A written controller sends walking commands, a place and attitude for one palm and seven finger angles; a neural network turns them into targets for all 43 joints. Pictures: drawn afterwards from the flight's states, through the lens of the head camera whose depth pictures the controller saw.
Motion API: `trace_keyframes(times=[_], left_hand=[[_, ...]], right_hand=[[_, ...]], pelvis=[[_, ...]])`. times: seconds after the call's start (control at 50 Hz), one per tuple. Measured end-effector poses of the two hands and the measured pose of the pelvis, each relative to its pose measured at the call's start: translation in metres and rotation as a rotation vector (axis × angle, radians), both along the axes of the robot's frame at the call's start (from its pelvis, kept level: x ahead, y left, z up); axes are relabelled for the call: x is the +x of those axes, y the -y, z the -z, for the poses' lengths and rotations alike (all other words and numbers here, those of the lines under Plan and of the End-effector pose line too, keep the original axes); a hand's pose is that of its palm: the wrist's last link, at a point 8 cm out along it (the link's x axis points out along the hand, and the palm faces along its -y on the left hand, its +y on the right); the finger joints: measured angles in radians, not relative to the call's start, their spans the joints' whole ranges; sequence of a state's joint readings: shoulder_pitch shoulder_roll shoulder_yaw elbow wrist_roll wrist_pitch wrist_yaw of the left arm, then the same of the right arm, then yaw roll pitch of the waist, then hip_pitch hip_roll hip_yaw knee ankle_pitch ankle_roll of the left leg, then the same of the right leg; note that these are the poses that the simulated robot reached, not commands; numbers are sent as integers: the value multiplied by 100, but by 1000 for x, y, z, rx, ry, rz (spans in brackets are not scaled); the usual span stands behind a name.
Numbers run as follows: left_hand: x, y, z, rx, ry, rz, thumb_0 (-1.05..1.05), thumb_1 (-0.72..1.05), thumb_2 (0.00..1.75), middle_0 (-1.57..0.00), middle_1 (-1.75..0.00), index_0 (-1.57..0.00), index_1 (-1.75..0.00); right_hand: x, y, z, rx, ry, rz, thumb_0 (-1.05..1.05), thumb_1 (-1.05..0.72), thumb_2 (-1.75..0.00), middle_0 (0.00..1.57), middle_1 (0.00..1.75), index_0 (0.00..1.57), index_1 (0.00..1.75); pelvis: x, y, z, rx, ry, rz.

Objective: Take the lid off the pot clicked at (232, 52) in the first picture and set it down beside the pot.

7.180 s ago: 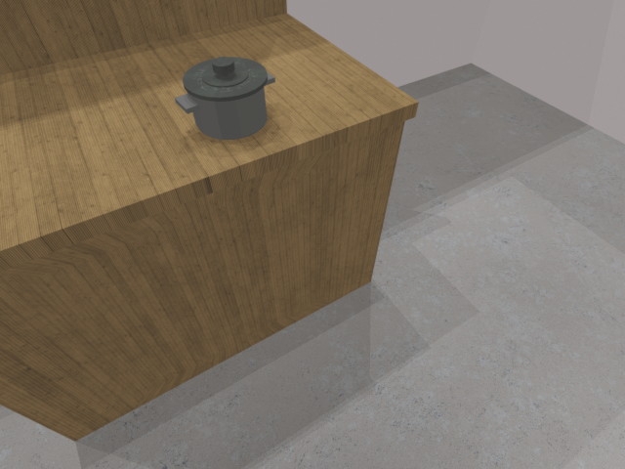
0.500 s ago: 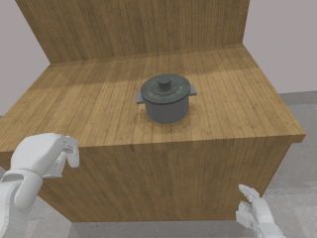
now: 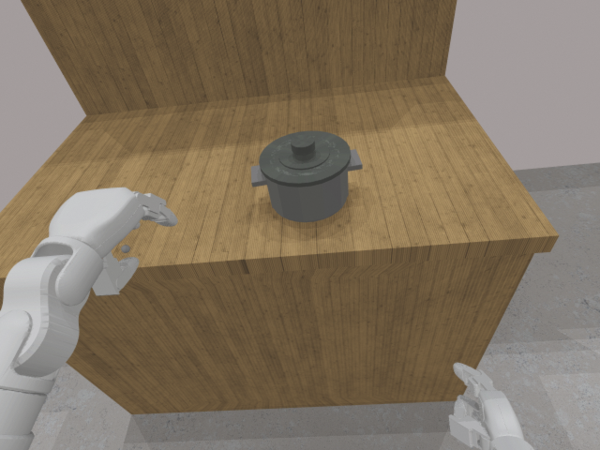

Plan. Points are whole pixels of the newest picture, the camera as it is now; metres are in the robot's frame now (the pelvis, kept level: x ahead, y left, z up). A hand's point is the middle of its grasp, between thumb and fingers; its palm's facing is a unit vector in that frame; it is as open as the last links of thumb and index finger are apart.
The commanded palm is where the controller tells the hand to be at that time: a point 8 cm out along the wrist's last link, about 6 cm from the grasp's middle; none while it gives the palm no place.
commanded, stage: reach forward and open the fingers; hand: left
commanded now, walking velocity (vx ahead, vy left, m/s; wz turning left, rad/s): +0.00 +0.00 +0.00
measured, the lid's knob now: (303, 144) +0.57 +0.07 +0.14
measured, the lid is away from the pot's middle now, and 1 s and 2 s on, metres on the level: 0.00 0.00 0.00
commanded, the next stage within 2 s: move the open hand above the knob in 0.34 s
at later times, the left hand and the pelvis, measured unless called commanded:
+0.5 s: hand (141, 212) +0.33 +0.24 +0.20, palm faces -0.02 -0.05 -1.00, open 9.8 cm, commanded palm +0.30 +0.23 +0.26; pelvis +0.01 +0.00 +0.00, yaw +0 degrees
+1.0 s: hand (200, 180) +0.39 +0.18 +0.20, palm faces -0.02 -0.08 -1.00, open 9.8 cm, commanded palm +0.36 +0.18 +0.26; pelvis +0.02 +0.00 +0.00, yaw +0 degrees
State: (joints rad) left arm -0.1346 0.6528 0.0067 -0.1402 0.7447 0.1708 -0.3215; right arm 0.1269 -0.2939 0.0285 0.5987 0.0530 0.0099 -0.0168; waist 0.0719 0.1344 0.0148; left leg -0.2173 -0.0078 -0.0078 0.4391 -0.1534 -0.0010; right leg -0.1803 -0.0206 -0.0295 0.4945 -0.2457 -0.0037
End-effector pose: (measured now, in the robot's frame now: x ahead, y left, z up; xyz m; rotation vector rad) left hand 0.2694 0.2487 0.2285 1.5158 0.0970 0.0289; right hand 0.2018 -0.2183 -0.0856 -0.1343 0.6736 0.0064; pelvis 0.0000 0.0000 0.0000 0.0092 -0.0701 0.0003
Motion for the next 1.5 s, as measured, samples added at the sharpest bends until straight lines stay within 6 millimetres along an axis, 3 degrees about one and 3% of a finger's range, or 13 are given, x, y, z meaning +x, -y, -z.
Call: trace_keyframes(times=[0.32,0.56,0.9,1.28,1.5], left_hand=[[30,9,-23,12,47,-1,0,-35,165,-89,-9,-89,-9],[47,16,-21,-7,19,-2,0,-36,167,-89,-8,-90,-8],[91,53,-23,-31,27,52,0,-36,168,-89,-8,-90,-8],[137,105,-27,-27,15,101,0,-36,168,-89,-8,-90,-8],[166,126,-28,-23,-25,72,0,-36,168,-89,-8,-90,-8]], right_hand=[[5,-5,3,15,-3,-18,1,-91,-89,20,30,20,30],[19,-9,2,11,-10,-42,1,-91,-89,20,30,20,30],[24,-11,8,30,-63,-40,1,-91,-89,20,30,20,30],[17,2,21,43,-137,4,1,-91,-89,19,30,20,30],[11,13,26,38,-175,38,1,-91,-89,19,30,20,30]], pelvis=[[2,-1,1,6,-13,2],[10,-1,2,8,-25,-5],[19,-1,3,13,-50,-1],[29,3,4,23,-74,3],[34,8,4,26,-86,2]])
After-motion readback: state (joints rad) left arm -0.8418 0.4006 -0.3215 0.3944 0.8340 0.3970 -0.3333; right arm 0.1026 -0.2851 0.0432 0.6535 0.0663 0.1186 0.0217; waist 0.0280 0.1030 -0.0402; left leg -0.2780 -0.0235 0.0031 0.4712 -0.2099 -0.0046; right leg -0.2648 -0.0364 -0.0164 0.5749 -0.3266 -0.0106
